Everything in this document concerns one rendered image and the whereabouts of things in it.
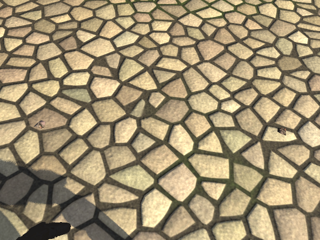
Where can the robot left hand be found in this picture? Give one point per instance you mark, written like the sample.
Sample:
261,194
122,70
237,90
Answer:
46,231

